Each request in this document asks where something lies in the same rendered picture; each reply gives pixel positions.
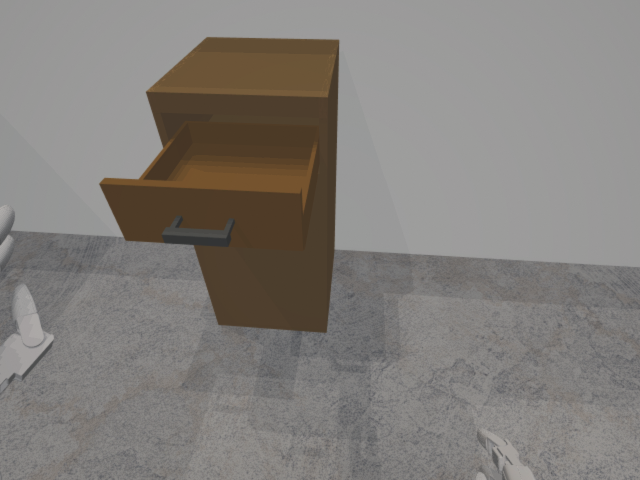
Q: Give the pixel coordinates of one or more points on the cabinet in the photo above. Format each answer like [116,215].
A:
[266,81]

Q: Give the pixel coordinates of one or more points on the right robot hand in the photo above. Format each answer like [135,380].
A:
[504,456]

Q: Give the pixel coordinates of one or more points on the left robot hand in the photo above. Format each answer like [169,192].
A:
[19,354]

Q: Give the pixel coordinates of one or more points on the handle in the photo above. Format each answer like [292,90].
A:
[204,237]

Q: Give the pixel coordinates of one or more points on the drawer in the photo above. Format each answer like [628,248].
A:
[263,176]

